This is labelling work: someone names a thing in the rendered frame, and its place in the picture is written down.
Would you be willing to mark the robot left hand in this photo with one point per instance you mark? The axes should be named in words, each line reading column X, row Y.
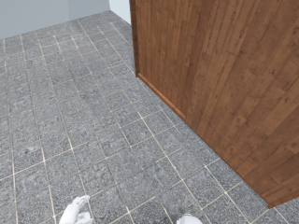
column 71, row 213

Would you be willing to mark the wardrobe door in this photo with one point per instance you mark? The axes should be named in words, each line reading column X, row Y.
column 245, row 95
column 170, row 38

